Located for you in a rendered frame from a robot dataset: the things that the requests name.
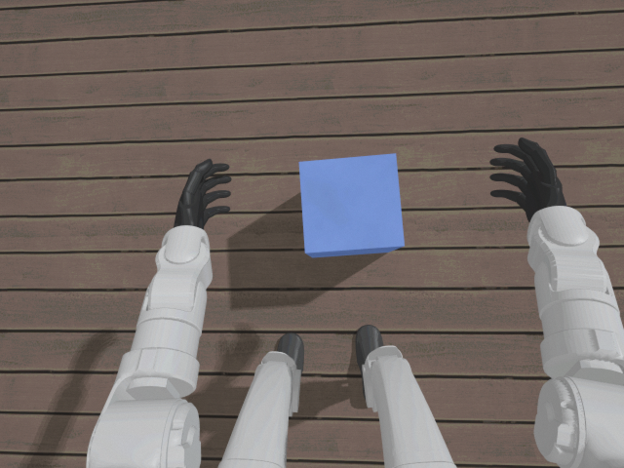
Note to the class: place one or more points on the robot thigh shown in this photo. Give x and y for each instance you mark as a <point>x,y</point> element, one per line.
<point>260,435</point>
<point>410,435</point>

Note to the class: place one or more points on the robot left thigh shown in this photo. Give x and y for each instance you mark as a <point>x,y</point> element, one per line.
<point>260,435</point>

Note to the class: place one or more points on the robot right hand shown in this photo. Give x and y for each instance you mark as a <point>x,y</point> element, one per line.
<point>539,182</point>

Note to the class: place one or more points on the robot right upper arm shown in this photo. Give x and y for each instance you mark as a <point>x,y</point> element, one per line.
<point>580,423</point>

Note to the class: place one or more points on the left robot forearm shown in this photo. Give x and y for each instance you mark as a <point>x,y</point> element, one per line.
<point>162,362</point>

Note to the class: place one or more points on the carton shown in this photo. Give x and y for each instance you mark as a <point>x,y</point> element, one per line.
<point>351,206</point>

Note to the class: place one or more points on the robot left hand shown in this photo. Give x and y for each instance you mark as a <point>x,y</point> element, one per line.
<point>191,208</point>

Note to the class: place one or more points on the robot right thigh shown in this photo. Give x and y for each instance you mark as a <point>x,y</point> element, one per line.
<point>410,435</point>

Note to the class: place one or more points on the robot left upper arm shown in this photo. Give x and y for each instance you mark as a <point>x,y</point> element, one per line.
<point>156,433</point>

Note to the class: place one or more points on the right robot forearm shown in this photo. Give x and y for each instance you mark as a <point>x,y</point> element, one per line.
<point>583,332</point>

